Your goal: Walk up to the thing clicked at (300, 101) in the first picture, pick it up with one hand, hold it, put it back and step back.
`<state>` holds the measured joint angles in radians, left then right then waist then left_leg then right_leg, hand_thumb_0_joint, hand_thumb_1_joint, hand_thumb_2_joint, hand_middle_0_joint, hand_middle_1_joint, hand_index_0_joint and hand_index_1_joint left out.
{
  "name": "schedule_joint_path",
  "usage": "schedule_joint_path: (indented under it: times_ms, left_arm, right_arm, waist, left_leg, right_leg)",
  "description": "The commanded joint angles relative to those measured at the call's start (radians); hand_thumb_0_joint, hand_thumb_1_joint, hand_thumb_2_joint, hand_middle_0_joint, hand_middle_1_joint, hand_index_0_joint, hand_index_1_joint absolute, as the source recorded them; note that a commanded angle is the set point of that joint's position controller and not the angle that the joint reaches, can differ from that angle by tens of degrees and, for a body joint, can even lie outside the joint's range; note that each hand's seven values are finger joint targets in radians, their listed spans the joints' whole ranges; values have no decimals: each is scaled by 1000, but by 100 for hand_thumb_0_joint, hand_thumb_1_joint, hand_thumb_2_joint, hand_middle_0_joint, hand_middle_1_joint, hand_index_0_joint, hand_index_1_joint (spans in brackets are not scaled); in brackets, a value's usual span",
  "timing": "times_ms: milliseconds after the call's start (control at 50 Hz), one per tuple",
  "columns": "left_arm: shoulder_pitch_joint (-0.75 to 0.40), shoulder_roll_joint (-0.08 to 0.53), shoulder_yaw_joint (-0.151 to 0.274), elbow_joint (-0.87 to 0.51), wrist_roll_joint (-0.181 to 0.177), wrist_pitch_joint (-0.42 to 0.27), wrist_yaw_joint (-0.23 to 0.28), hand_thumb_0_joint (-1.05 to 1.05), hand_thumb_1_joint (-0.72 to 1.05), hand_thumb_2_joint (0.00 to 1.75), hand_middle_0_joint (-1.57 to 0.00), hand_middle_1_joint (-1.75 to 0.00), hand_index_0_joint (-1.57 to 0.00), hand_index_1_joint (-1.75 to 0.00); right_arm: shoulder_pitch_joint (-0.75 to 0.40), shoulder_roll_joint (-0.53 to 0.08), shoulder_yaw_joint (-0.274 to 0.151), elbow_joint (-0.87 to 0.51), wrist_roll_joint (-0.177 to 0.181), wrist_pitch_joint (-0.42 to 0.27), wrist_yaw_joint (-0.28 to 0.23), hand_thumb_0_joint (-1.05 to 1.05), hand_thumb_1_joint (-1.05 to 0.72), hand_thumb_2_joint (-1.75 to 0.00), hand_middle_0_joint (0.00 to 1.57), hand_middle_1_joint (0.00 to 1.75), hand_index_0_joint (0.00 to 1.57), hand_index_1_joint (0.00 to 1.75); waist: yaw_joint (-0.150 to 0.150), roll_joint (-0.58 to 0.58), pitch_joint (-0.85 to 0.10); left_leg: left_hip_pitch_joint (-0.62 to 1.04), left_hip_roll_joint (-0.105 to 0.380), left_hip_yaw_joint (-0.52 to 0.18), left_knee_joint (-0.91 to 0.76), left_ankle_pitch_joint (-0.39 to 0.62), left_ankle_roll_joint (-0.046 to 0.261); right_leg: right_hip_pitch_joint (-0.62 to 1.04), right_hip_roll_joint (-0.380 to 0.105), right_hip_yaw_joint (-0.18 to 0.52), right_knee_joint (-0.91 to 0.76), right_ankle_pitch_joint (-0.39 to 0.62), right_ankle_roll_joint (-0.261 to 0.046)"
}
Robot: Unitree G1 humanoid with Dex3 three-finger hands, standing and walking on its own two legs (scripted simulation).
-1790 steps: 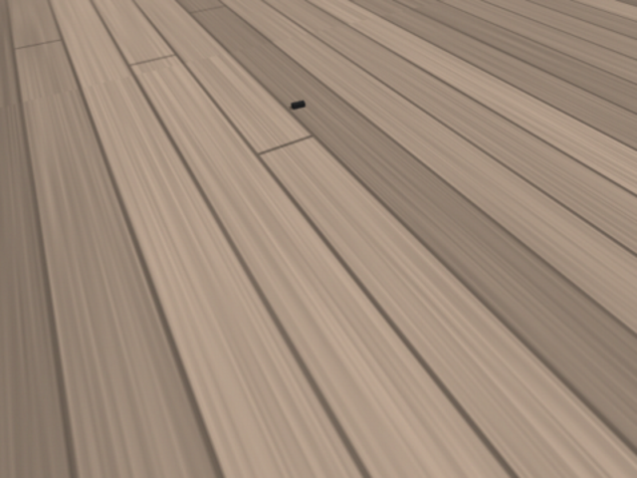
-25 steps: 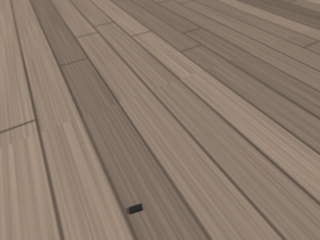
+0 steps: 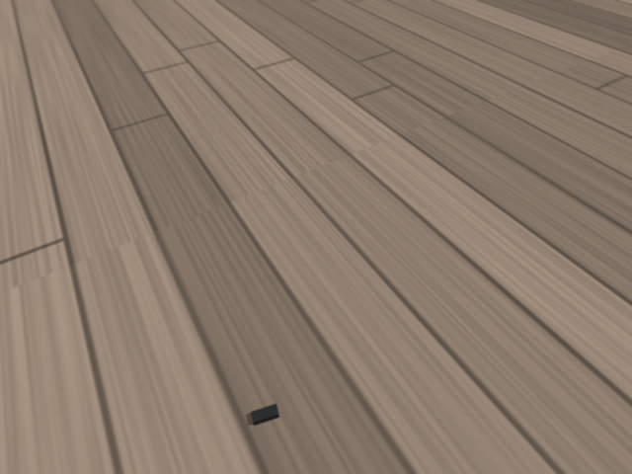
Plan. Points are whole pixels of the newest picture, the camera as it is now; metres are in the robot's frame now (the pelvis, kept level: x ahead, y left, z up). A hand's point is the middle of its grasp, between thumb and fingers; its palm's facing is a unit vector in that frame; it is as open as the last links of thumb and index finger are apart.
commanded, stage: stand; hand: left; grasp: from above
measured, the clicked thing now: (265, 414) +0.44 +0.19 -0.77
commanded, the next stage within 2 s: step back in 1.02 s
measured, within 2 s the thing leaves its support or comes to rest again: neither
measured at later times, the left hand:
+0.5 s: hand out of the picture +0.08 +0.24 -0.16, palm faces +0.01 -0.94 -0.33, open 7.4 cm
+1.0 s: hand out of the picture +0.08 +0.24 -0.16, palm faces +0.00 -0.94 -0.34, open 7.4 cm
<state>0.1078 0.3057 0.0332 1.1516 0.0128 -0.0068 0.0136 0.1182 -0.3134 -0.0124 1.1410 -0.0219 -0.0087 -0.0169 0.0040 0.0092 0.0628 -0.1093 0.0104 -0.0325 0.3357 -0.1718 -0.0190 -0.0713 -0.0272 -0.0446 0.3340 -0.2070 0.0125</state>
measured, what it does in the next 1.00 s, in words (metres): stands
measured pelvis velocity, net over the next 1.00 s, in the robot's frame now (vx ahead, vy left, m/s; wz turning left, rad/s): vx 0.00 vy -0.01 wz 0.00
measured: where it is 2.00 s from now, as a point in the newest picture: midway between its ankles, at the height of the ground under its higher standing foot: outside the picture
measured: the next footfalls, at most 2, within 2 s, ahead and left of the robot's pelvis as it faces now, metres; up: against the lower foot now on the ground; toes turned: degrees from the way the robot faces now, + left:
right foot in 1.72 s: -0.11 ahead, -0.08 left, +0.00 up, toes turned -1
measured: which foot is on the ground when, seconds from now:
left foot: down 0.00-1.00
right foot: down 0.00-1.00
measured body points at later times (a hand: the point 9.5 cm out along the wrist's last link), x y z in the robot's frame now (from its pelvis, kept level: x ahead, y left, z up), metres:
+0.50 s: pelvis +0.01 +0.00 +0.00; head +0.02 -0.01 +0.45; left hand +0.08 +0.29 -0.13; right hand +0.08 -0.30 -0.14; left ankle +0.01 +0.13 -0.75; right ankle -0.01 -0.12 -0.75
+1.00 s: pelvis +0.00 -0.01 +0.00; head +0.01 -0.01 +0.45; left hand +0.08 +0.29 -0.13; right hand +0.07 -0.30 -0.14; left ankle +0.01 +0.13 -0.75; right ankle -0.01 -0.12 -0.75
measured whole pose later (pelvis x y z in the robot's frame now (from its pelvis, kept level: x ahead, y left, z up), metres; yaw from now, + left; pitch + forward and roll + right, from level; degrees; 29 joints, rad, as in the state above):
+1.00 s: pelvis +0.00 -0.01 +0.00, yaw +0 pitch -2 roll +0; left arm 0.11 0.33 0.02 1.14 0.01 -0.01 0.00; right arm 0.11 -0.33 0.00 1.14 -0.02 -0.01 0.00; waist 0.00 0.01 0.05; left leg -0.11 0.02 -0.03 0.31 -0.16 -0.03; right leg -0.07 -0.02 -0.04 0.32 -0.20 0.00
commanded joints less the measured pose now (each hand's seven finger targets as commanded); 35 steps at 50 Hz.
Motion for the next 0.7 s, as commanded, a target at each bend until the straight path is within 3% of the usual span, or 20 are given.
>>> schedule_joint_path:
  times_ms: [0,80,180,220,280,320,440,500,560,680]
  left_arm:
    - [-37,210,37,-56,5,-17,14,0,90,90,-20,-30,-20,-30]
    - [-36,208,36,-54,4,-17,12,0,90,90,-20,-30,-20,-30]
    - [-36,205,33,-55,3,-20,9,0,90,90,-20,-30,-20,-30]
    - [-44,210,33,-55,3,-19,8,0,90,90,-20,-30,-20,-30]
    - [-44,215,34,-58,3,-19,7,0,90,90,-20,-30,-20,-30]
    - [-40,217,32,-55,2,-20,7,0,90,90,-20,-30,-20,-30]
    - [-40,218,29,-63,0,-25,8,0,90,90,-20,-30,-20,-30]
    - [-39,218,28,-61,-1,-21,7,0,90,90,-20,-30,-20,-30]
    - [-42,223,29,-68,0,-24,7,0,90,90,-20,-30,-20,-30]
    - [-45,224,25,-71,-1,-24,6,0,90,90,-20,-30,-20,-30]
  right_arm:
    - [-35,-195,-34,-51,5,-18,-9,0,-90,-90,20,30,20,30]
    - [-35,-201,-34,-49,4,-18,-8,0,-90,-90,20,30,20,30]
    - [-51,-204,-33,-52,7,-22,-8,0,-90,-90,20,30,20,30]
    - [-44,-205,-31,-47,6,-20,-7,0,-90,-90,20,30,20,30]
    - [-51,-206,-32,-51,5,-22,-7,0,-90,-90,20,30,20,30]
    - [-47,-201,-30,-45,6,-20,-5,0,-90,-90,20,30,20,30]
    - [-48,-211,-30,-47,6,-22,-5,0,-90,-90,20,30,20,30]
    - [-48,-214,-29,-46,7,-20,-5,0,-90,-90,20,30,20,30]
    - [-46,-216,-29,-51,6,-21,-4,0,-90,-90,20,30,20,30]
    - [-47,-217,-27,-48,8,-22,-2,0,-90,-90,20,30,20,30]
  waist:
    - [1,-5,-63]
    - [1,2,-66]
    - [4,4,-79]
    - [-1,-5,-73]
    - [1,-4,-88]
    - [0,-14,-70]
    - [-2,-2,-107]
    - [1,1,-82]
    - [-2,0,-99]
    - [-1,-2,-93]
  left_leg:
    - [-5,104,-75,-48,146,35]
    - [-10,103,-74,-52,123,36]
    - [8,109,-74,-44,181,36]
    - [2,105,-72,-54,141,31]
    - [14,110,-72,-48,188,32]
    - [11,107,-74,-56,147,29]
    - [28,113,-64,-36,229,33]
    - [5,110,-67,-52,183,30]
    - [16,116,-66,-41,219,34]
    - [14,116,-67,-47,220,29]
  right_leg:
    - [-1,-102,84,-65,114,-19]
    - [0,-101,82,-72,96,-20]
    - [3,-103,80,-63,141,-22]
    - [-6,-102,83,-70,108,-23]
    - [1,-104,80,-59,139,-26]
    - [-16,-103,84,-69,107,-26]
    - [15,-109,86,-57,211,-24]
    - [4,-105,83,-63,157,-25]
    - [18,-110,88,-56,199,-25]
    - [16,-108,84,-58,191,-27]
